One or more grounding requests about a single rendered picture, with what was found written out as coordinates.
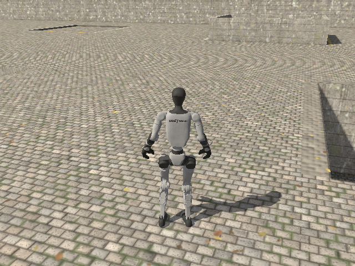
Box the robot left forearm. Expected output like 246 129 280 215
144 132 155 151

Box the right robot shin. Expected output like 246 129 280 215
183 183 192 220

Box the robot left foot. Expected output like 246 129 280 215
159 212 168 227

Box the robot right upper arm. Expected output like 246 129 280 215
190 111 205 142

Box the robot right forearm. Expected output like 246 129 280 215
200 134 210 151

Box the left robot hand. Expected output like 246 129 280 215
142 147 154 159

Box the right robot hand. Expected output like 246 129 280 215
199 149 211 159

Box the robot left upper arm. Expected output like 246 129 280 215
150 111 167 141

